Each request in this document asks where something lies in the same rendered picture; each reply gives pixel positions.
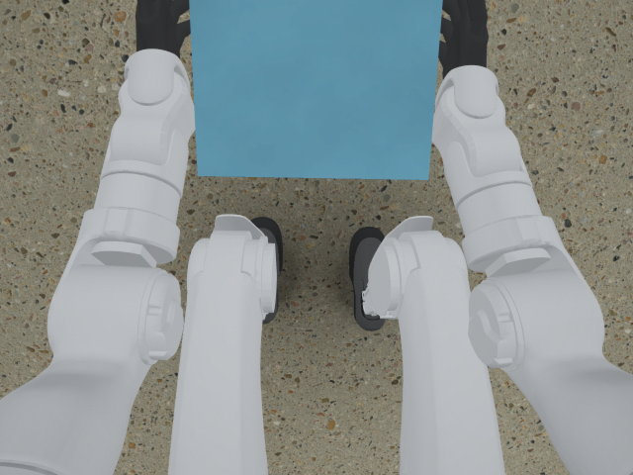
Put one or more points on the robot left forearm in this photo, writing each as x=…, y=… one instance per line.
x=133, y=222

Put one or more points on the left robot upper arm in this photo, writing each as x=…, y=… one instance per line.
x=109, y=324

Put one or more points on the right robot upper arm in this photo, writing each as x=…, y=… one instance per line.
x=544, y=330

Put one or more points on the robot right forearm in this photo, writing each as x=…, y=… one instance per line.
x=505, y=231

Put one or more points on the robot right hand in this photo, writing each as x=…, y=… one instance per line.
x=466, y=35

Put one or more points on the robot left hand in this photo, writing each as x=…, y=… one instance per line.
x=156, y=25

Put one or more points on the left robot shin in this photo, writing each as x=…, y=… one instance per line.
x=227, y=222

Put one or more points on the carton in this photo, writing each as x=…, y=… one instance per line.
x=339, y=89

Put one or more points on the robot left foot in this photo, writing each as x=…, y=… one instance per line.
x=272, y=231

